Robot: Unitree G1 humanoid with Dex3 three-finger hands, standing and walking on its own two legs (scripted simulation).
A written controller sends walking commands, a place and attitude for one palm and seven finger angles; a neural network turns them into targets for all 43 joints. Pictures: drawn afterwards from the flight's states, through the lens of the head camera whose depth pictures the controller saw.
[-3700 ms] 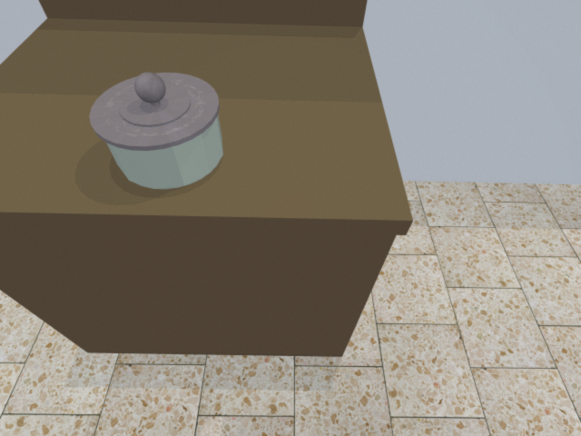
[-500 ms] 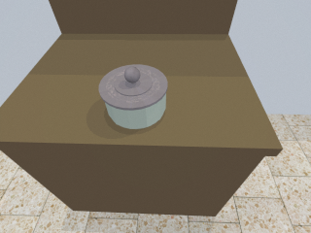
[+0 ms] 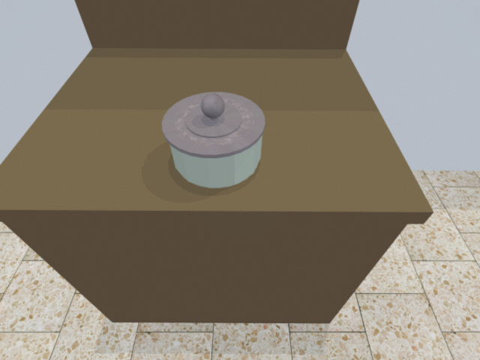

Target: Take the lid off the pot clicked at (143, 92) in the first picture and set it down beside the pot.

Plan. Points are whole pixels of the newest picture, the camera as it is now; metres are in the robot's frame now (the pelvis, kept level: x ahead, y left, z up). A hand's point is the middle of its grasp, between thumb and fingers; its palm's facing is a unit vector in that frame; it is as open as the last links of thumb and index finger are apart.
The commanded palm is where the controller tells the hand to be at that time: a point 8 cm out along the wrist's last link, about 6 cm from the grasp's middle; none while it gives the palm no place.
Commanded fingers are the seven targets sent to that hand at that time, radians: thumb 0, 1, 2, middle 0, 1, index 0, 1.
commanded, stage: come to a stop and stand still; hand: left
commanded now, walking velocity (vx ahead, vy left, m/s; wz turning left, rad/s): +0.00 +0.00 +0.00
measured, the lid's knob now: (212, 106) +0.51 +0.08 +0.17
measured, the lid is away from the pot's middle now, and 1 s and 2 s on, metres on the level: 0.00 0.00 0.00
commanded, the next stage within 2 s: look again from close up in 0.24 s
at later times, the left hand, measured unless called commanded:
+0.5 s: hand out of the picture -0.01 +0.17 -0.17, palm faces +0.03 -0.98 -0.19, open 7.4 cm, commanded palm none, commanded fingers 0.00 0.90 0.90 -0.20 -0.30 -0.20 -0.30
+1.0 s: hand out of the picture +0.01 +0.16 -0.17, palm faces +0.02 -0.98 -0.20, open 7.4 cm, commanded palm none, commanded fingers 0.00 0.90 0.90 -0.20 -0.30 -0.20 -0.30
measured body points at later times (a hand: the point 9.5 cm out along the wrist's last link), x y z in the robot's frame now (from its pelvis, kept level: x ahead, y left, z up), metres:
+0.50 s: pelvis +0.00 +0.00 +0.00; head +0.01 -0.01 +0.45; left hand -0.01 +0.22 -0.16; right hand -0.01 -0.20 -0.17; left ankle +0.01 +0.10 -0.74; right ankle +0.05 -0.13 -0.74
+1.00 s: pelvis +0.01 +0.00 +0.00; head +0.02 -0.01 +0.45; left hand +0.01 +0.21 -0.16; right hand -0.01 -0.20 -0.17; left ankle +0.01 +0.10 -0.74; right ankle +0.05 -0.13 -0.74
